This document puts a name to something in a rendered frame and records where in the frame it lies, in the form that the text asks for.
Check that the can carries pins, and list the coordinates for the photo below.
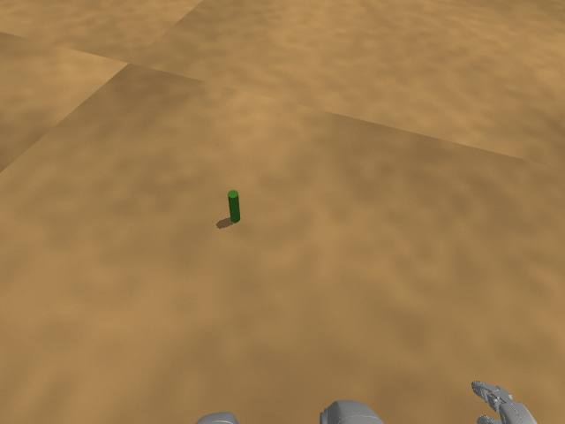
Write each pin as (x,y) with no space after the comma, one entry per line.
(234,206)

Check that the right robot hand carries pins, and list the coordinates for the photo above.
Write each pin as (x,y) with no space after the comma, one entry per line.
(501,401)

